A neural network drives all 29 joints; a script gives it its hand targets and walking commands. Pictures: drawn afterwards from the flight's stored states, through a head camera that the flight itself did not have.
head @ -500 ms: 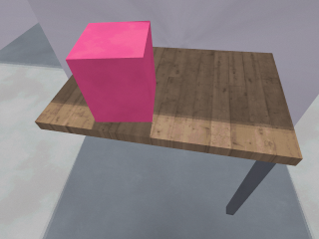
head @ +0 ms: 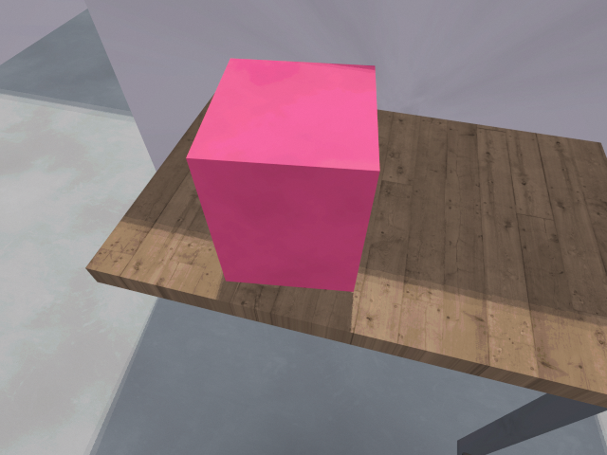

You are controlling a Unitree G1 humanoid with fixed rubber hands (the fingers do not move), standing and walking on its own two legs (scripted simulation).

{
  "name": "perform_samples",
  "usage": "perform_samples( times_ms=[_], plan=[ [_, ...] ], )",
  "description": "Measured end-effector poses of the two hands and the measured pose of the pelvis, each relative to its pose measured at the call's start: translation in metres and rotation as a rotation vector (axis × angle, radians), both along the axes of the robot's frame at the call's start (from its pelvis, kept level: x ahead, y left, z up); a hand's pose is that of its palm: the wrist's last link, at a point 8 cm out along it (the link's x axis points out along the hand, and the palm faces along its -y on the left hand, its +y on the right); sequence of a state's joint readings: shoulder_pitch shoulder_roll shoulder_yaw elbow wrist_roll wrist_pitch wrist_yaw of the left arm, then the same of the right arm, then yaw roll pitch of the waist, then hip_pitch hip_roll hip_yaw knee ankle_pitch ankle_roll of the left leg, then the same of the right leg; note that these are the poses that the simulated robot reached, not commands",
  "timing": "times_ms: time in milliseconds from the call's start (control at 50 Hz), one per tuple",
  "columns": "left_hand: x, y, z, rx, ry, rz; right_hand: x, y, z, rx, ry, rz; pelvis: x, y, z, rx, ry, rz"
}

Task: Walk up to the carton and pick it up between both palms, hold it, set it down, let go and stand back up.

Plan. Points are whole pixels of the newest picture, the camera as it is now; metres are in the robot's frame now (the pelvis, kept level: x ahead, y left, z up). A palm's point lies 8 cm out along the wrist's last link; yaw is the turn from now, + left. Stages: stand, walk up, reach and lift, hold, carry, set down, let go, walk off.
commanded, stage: walk up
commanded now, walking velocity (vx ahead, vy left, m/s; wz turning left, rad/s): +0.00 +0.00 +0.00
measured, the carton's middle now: (295, 181) +0.48 +0.05 +0.09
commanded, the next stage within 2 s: none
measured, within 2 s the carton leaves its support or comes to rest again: neither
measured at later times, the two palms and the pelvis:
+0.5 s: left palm out of the picture -0.06 +0.20 -0.13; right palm out of the picture -0.05 -0.21 -0.14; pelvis -0.02 +0.00 +0.01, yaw -1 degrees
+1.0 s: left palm out of the picture -0.06 +0.31 -0.14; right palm out of the picture +0.06 -0.16 -0.14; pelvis +0.01 +0.08 +0.00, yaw +0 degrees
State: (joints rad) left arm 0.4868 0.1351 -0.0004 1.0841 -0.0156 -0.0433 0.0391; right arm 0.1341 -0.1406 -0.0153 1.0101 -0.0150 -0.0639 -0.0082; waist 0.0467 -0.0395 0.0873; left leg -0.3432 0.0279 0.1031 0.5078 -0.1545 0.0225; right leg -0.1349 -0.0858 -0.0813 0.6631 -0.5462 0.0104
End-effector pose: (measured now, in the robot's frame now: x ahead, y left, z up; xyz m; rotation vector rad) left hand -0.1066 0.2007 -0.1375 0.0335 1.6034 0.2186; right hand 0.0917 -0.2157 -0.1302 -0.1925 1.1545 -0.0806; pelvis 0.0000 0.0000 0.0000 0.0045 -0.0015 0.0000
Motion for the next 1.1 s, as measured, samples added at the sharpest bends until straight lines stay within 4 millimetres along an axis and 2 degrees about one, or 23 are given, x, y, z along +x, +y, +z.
perform_samples(
  times_ms=[60, 120, 160, 220, 280, 340, 400, 460, 580, 680, 740, 800, 860, 920, 1000, 1040, 1100],
  plan=[
    [0.035, 0.017, -0.004, -0.003, -0.048, -0.05, -0.017, 0.008, 0.009, -0.018, 0.029, -0.044, 0.003, 0.007, 0.007, -0.022, -0.006, -0.008],
    [0.068, 0.029, -0.006, 0.006, -0.11, -0.097, -0.036, 0.007, 0.012, -0.048, 0.062, -0.083, 0.002, 0.013, 0.01, -0.028, -0.008, -0.012],
    [0.082, 0.033, -0.006, 0.016, -0.144, -0.111, -0.049, 0.007, 0.011, -0.046, 0.086, -0.096, 0.0, 0.015, 0.011, -0.026, -0.009, -0.013],
    [0.093, 0.035, -0.005, 0.031, -0.175, -0.124, -0.067, 0.007, 0.006, -0.031, 0.116, -0.112, -0.004, 0.015, 0.01, -0.015, -0.009, -0.017],
    [0.09, 0.033, -0.002, 0.046, -0.186, -0.134, -0.083, 0.006, -0.004, -0.007, 0.144, -0.129, -0.009, 0.013, 0.007, -0.002, -0.008, -0.023],
    [0.075, 0.027, 0.001, 0.061, -0.174, -0.141, -0.098, 0.001, -0.014, 0.021, 0.171, -0.15, -0.014, 0.007, 0.004, 0.011, -0.008, -0.03],
    [0.057, 0.015, 0.009, 0.055, -0.154, -0.123, -0.113, -0.001, -0.014, 0.046, 0.206, -0.16, -0.016, 0.001, 0.01, 0.003, -0.012, -0.021],
    [0.046, 0.003, 0.01, 0.031, -0.135, -0.118, -0.128, 0.0, -0.012, 0.055, 0.24, -0.155, -0.016, -0.003, 0.013, -0.008, -0.01, -0.024],
    [0.052, -0.01, 0.007, -0.004, -0.16, -0.109, -0.158, 0.003, -0.006, 0.05, 0.318, -0.159, -0.018, -0.006, 0.014, -0.014, -0.014, -0.016],
    [0.057, -0.009, 0.005, -0.007, -0.176, -0.096, -0.171, 0.006, -0.004, 0.047, 0.369, -0.157, -0.016, -0.006, 0.014, -0.003, -0.012, -0.013],
    [0.051, 0.012, 0.015, 0.05, -0.169, -0.062, -0.161, 0.0, -0.002, 0.029, 0.389, -0.121, -0.011, 0.003, 0.018, 0.025, 0.002, -0.016],
    [0.045, 0.038, 0.025, 0.106, -0.134, -0.062, -0.135, -0.001, -0.002, 0.008, 0.338, -0.119, -0.009, 0.017, 0.02, 0.039, 0.011, -0.017],
    [0.045, 0.064, 0.031, 0.145, -0.117, -0.068, -0.106, 0.006, -0.004, -0.004, 0.283, -0.113, -0.006, 0.033, 0.019, 0.046, 0.02, -0.011],
    [0.045, 0.088, 0.029, 0.157, -0.102, -0.06, -0.074, 0.024, -0.004, -0.006, 0.221, -0.104, -0.003, 0.053, 0.016, 0.04, 0.027, -0.005],
    [0.044, 0.112, 0.002, 0.093, -0.067, -0.056, -0.036, 0.056, -0.005, -0.039, 0.118, -0.088, 0.008, 0.081, 0.001, -0.01, 0.016, 0.0],
    [0.049, 0.12, -0.007, 0.059, -0.064, -0.056, -0.03, 0.074, 0.002, -0.048, 0.097, -0.078, 0.011, 0.09, 0.002, -0.004, 0.006, -0.004],
    [0.06, 0.124, -0.007, 0.017, -0.067, -0.054, -0.03, 0.094, 0.015, -0.052, 0.086, -0.08, 0.015, 0.102, 0.011, -0.03, 0.001, -0.008]
  ],
)
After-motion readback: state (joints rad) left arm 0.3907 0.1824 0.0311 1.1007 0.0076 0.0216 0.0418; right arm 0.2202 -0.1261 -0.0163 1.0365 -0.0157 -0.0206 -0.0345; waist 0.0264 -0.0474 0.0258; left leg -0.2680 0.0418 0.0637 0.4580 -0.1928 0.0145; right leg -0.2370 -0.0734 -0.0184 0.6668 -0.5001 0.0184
